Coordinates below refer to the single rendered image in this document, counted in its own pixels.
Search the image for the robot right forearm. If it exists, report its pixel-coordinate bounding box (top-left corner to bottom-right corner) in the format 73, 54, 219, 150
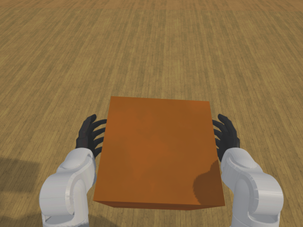
221, 148, 284, 227

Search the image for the robot right hand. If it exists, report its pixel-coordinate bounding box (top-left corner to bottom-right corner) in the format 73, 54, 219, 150
212, 114, 240, 162

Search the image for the robot left hand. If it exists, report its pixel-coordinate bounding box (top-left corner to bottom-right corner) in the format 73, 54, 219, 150
75, 114, 107, 158

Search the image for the carton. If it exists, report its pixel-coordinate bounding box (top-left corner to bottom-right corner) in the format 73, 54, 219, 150
93, 96, 225, 210

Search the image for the robot left forearm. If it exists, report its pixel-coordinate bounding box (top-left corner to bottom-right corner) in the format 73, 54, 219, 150
39, 148, 97, 227

